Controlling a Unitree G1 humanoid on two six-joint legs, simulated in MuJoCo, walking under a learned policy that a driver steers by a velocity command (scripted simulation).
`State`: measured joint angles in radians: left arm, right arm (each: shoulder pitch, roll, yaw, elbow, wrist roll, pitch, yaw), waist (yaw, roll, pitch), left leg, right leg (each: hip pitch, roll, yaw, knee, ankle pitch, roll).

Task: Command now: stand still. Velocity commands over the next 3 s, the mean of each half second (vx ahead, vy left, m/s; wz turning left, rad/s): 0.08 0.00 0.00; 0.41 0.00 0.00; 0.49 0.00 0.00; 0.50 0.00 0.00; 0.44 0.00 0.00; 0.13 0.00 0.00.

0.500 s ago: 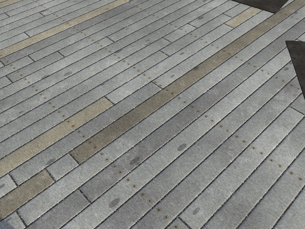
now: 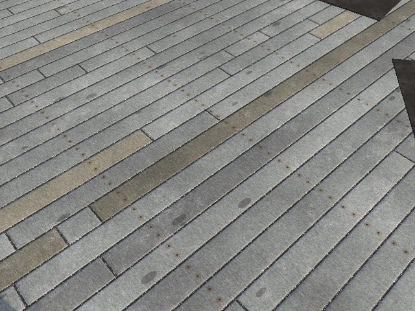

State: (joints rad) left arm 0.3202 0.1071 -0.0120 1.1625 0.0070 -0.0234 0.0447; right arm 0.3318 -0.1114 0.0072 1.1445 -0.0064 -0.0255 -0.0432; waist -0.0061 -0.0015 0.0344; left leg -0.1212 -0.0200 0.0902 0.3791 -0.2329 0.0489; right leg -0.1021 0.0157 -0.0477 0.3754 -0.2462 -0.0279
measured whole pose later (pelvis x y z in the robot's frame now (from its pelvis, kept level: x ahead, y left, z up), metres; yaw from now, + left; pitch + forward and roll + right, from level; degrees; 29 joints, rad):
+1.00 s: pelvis +0.22 -0.06 +0.00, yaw +0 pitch +1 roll +0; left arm 0.54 0.11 0.02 1.11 0.02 -0.11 0.01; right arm 0.07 -0.18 -0.05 0.95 -0.02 -0.04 0.04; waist 0.05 0.03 0.03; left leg -0.63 0.06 0.08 0.77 -0.08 0.06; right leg 0.09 0.06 -0.09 0.18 -0.29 -0.06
